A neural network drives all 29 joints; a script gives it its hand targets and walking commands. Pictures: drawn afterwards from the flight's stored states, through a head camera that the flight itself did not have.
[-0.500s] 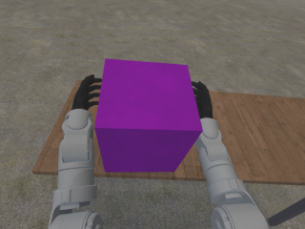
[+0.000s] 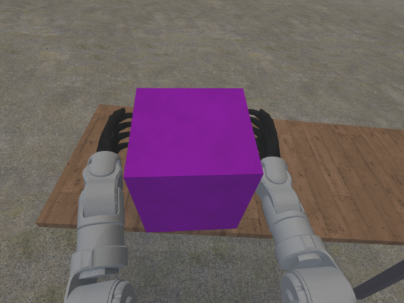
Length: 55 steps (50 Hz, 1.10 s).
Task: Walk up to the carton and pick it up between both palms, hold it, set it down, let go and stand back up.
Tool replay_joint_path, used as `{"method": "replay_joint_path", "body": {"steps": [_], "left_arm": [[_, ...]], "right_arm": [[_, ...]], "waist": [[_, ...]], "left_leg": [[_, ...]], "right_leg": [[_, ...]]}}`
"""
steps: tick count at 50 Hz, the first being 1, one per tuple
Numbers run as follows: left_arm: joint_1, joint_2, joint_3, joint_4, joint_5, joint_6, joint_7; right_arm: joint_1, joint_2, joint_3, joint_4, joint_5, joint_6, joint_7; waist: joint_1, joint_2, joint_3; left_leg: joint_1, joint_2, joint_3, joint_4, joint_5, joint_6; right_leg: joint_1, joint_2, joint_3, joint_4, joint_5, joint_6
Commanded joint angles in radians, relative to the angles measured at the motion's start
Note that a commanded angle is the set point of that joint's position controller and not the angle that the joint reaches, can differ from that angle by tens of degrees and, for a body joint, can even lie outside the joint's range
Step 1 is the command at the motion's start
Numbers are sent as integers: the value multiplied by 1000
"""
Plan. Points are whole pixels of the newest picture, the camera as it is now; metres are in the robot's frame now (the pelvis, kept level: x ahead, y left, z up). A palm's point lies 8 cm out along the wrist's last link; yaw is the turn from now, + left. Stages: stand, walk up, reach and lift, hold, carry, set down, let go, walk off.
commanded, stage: set down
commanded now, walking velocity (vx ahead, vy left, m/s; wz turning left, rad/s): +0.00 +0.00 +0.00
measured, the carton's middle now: (191, 165) +0.38 +0.01 +0.08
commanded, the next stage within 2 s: none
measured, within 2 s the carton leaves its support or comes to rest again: rests again in 1.44 s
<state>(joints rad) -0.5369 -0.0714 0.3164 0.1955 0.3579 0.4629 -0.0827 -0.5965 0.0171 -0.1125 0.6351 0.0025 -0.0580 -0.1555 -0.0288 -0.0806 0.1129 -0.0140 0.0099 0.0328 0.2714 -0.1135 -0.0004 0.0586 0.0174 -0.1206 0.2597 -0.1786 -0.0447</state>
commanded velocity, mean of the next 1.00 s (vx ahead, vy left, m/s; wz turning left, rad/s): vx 0.00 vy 0.00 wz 0.00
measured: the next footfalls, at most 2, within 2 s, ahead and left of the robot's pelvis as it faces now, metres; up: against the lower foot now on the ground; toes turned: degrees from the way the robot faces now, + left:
none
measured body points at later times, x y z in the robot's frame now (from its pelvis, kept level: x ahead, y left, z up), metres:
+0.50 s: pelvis +0.02 +0.01 +0.00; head +0.03 +0.04 +0.45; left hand +0.41 +0.15 +0.11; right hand +0.42 -0.15 +0.12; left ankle +0.03 +0.12 -0.75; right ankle -0.01 -0.08 -0.75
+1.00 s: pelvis +0.00 +0.00 +0.00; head +0.01 +0.01 +0.45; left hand +0.41 +0.13 +0.09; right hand +0.40 -0.17 +0.11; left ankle +0.03 +0.12 -0.75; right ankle -0.01 -0.08 -0.75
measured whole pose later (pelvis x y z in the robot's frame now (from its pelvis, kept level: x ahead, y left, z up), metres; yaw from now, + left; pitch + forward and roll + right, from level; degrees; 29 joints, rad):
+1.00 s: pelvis +0.00 +0.00 +0.00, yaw -4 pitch +0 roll +1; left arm -0.68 -0.13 0.46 0.66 0.38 0.18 0.00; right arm -0.71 0.03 -0.45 0.89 -0.27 -0.15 -0.02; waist 0.03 -0.05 0.01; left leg -0.15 0.03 0.10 0.25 -0.09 0.01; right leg -0.13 0.02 -0.08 0.28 -0.16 -0.05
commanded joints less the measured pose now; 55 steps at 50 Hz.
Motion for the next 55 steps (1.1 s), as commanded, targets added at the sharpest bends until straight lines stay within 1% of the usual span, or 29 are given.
{"method": "replay_joint_path", "body": {"steps": [1, 2, 4, 6, 8, 10, 11, 13, 15, 20, 22, 25, 27, 29, 30, 31, 33, 34, 36, 39, 40, 43, 45, 46, 48, 50, 53, 54, 55], "left_arm": [[-581, -396, -376, 53, -77, -126, -60], [-576, -400, -358, 79, -74, -133, -59], [-565, -411, -336, 117, -66, -144, -53], [-573, -413, -305, 161, -55, -158, -53], [-579, -426, -303, 154, -49, -181, -42], [-581, -451, -340, 108, -65, -206, -22], [-579, -470, -361, 102, -69, -215, -12], [-574, -477, -376, 103, -73, -227, 1], [-565, -482, -390, 75, -78, -233, 14], [-524, -488, -385, 63, -75, -220, 17], [-496, -479, -362, 102, -63, -208, 10], [-492, -480, -369, 76, -62, -211, 8], [-491, -478, -353, 106, -59, -207, 4], [-510, -494, -361, 92, -71, -221, 4], [-520, -482, -355, 117, -69, -229, 4], [-548, -482, -344, 132, -71, -241, 5], [-586, -486, -350, 138, -74, -269, 17], [-594, -490, -342, 169, -70, -278, 22], [-629, -484, -319, 200, -63, -307, 29], [-668, -482, -274, 265, -49, -333, 45], [-662, -474, -247, 291, -42, -340, 48], [-673, -439, -165, 349, -8, -350, 47], [-676, -422, -110, 371, 7, -353, 42], [-687, -423, -100, 367, 11, -354, 39], [-689, -409, -70, 392, 24, -359, 34], [-681, -409, -51, 404, 31, -364, 28], [-665, -439, -71, 390, 30, -382, 29], [-659, -442, -79, 386, 27, -387, 30], [-631, -464, -96, 348, 39, -374, 41]], "right_arm": [[-592, 374, 153, -85, -111, -94, 137], [-591, 376, 134, -69, -126, -96, 141], [-591, 375, 106, -30, -141, -104, 151], [-607, 391, 88, 8, -155, -112, 160], [-619, 400, 84, 22, -158, -125, 171], [-642, 403, 127, -20, -134, -150, 175], [-653, 402, 147, -27, -116, -162, 177], [-646, 398, 176, -17, -103, -167, 177], [-639, 397, 205, -17, -87, -171, 178], [-582, 395, 209, 28, -78, -150, 178], [-560, 390, 197, 63, -80, -136, 176], [-540, 393, 184, 65, -81, -136, 174], [-531, 386, 148, 89, -95, -130, 172], [-548, 391, 138, 76, -108, -140, 175], [-562, 392, 131, 66, -122, -143, 177], [-572, 402, 119, 78, -134, -144, 180], [-579, 412, 97, 88, -148, -154, 190], [-599, 410, 82, 84, -162, -160, 197], [-620, 425, 45, 100, -197, -165, 207], [-653, 438, -3, 124, -233, -162, 227], [-647, 450, -8, 141, -242, -157, 233], [-669, 462, -55, 157, -277, -142, 249], [-652, 476, -79, 178, -297, -125, 256], [-659, 483, -87, 176, -302, -122, 258], [-654, 500, -97, 198, -317, -113, 264], [-641, 516, -96, 199, -322, -107, 269], [-615, 520, -97, 208, -322, -118, 268], [-600, 523, -95, 221, -326, -121, 266], [-528, 471, -146, 316, -328, -104, 274]], "waist": [[-26, 70, -360], [-21, 69, -356], [-9, 62, -352], [6, 36, -349], [24, 49, -406], [31, 60, -505], [35, 79, -552], [31, 86, -563], [35, 85, -584], [21, 79, -549], [18, 74, -493], [10, 84, -493], [-4, 87, -462], [-7, 82, -489], [-8, 68, -494], [-3, 58, -489], [-1, 75, -530], [6, 74, -533], [14, 64, -557], [37, 65, -557], [52, 43, -543], [80, 23, -516], [88, 9, -488], [85, 13, -486], [98, -1, -474], [98, -7, -467], [73, 39, -496], [73, 42, -502], [55, 96, -435]], "left_leg": [[81, -2, 46, -37, -39, 16], [66, -3, 50, -44, -64, 23], [73, 4, 52, -49, -49, 17], [73, 4, 56, -50, -50, 25], [95, 2, 59, -32, 42, 13], [151, 1, 56, 16, 208, -4], [189, 0, 51, 42, 296, -16], [214, 2, 46, 69, 384, -29], [224, 6, 38, 82, 430, -36], [192, 2, 29, 75, 415, -32], [168, 2, 29, 68, 396, -27], [160, 0, 28, 66, 409, -31], [151, 0, 30, 58, 363, -34], [155, 2, 27, 55, 359, -34], [140, 0, 30, 51, 327, -28], [117, 0, 33, 41, 294, -23], [105, 5, 32, 37, 278, -22], [94, 7, 33, 35, 262, -21], [77, 9, 42, 24, 198, -14], [19, 15, 53, 0, 102, 5], [2, 15, 58, -12, 83, 14], [-69, 9, 77, -44, -9, 41], [-116, 7, 86, -67, -51, 61], [-125, 7, 89, -68, -64, 66], [-135, 6, 99, -77, -61, 72], [-144, 2, 104, -78, -39, 77], [-98, 5, 95, -56, 61, 59], [-73, 7, 93, -45, 98, 51], [74, 29, 88, -30, 119, 17]], "right_leg": [[-41, -28, -9, -39, 74, 86], [-44, -33, -6, -43, 54, 87], [-60, -24, -12, -44, 48, 81], [-54, -21, -12, -44, 43, 84], [-47, -12, -12, -30, 112, 84], [-15, 4, -15, -4, 262, 85], [-11, 10, -16, 6, 330, 87], [-7, 17, -13, 11, 401, 85], [-9, 24, -13, 20, 449, 84], [10, 20, -1, 25, 488, 85], [14, 12, 7, 25, 502, 90], [22, 12, 8, 35, 543, 90], [9, 9, 6, 19, 492, 87], [-2, 12, 0, 25, 492, 90], [-7, 9, 4, 21, 476, 93], [-6, 8, 2, 22, 452, 98], [-11, 5, 6, 28, 436, 90], [-27, 3, 5, 27, 415, 91], [-45, 0, 9, 26, 361, 89], [-61, -12, 22, 22, 268, 88], [-66, -15, 24, 20, 244, 87], [-38, -27, 44, 14, 176, 97], [-14, -41, 65, 10, 158, 104], [-8, -45, 70, 11, 153, 104], [5, -45, 72, 11, 164, 112], [32, -45, 78, 18, 202, 116], [37, -40, 75, 38, 315, 111], [29, -36, 69, 42, 340, 106], [-46, -18, 44, 28, 258, 83]]}}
